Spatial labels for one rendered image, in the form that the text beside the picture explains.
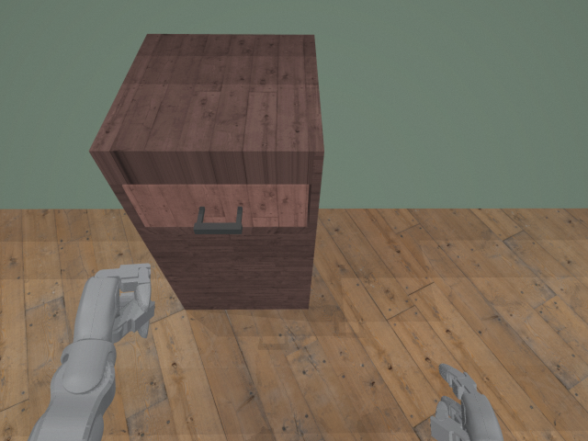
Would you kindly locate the drawer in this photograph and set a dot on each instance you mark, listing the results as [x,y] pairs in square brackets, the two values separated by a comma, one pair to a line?
[178,205]

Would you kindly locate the left robot hand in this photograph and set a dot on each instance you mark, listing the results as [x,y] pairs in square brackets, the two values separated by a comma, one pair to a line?
[100,303]

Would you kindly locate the right robot hand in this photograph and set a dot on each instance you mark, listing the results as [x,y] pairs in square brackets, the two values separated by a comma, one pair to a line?
[473,420]

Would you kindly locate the handle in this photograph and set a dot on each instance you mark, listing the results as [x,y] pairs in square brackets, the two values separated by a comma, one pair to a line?
[218,227]

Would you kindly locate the cabinet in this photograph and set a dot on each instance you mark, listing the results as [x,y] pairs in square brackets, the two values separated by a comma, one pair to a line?
[221,109]

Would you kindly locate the robot left forearm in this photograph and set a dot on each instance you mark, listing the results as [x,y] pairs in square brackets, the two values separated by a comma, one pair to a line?
[82,388]

